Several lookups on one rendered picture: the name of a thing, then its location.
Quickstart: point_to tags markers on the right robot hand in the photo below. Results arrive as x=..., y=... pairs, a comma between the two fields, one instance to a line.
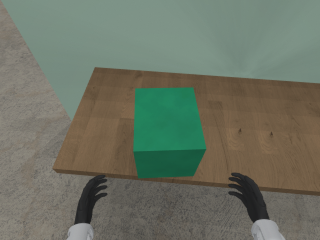
x=251, y=196

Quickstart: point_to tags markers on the robot left forearm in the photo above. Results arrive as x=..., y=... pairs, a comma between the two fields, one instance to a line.
x=80, y=231

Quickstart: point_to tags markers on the left robot hand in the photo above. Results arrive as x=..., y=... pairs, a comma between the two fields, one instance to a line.
x=88, y=199

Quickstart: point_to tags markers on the table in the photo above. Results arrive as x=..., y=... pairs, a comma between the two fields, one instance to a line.
x=267, y=130

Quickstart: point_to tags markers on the carton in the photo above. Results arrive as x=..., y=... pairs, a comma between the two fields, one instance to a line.
x=168, y=137

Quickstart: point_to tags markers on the robot right forearm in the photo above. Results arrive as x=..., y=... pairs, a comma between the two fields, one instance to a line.
x=265, y=229

